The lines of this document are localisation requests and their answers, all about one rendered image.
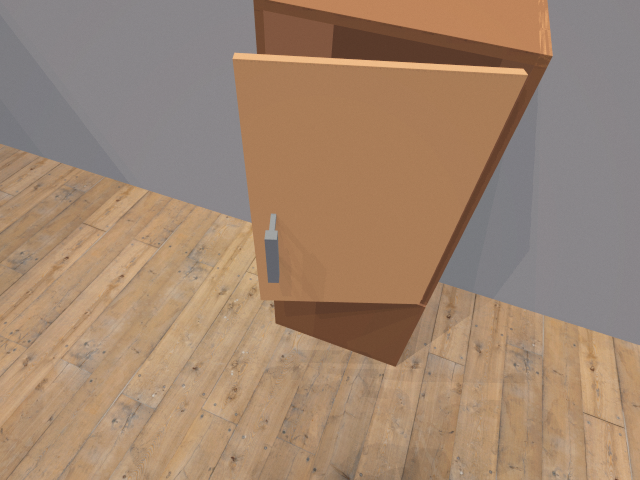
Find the cupboard door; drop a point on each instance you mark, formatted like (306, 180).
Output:
(368, 166)

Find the handle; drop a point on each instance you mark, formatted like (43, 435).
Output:
(272, 252)

